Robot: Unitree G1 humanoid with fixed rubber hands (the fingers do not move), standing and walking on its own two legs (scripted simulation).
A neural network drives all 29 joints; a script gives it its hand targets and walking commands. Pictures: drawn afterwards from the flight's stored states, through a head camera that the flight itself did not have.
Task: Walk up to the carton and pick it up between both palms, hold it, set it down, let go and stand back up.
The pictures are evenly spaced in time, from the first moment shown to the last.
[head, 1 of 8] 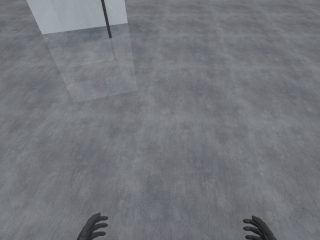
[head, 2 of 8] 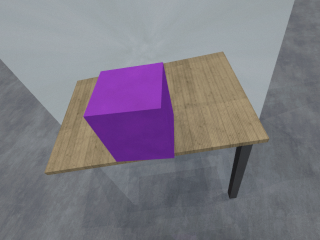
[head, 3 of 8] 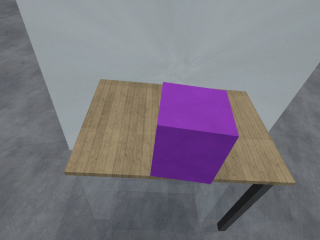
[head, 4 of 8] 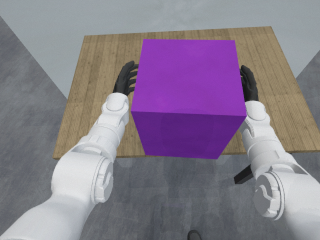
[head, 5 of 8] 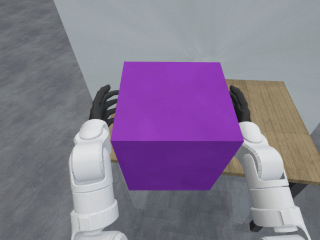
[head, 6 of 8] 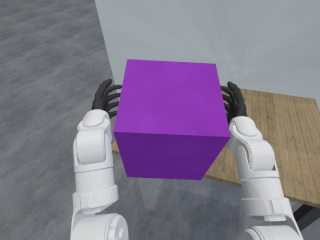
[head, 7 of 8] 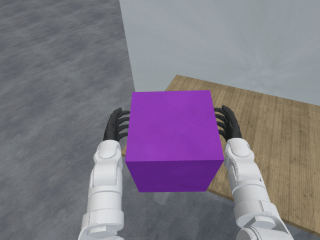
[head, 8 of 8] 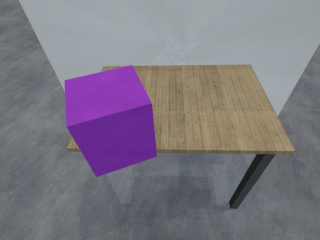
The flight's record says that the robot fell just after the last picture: no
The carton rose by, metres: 0.15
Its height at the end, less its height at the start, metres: +0.00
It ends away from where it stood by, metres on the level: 0.21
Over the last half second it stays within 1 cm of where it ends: yes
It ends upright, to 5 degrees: yes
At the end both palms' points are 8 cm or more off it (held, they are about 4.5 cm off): yes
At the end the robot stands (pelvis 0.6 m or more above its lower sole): yes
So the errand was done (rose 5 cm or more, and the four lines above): yes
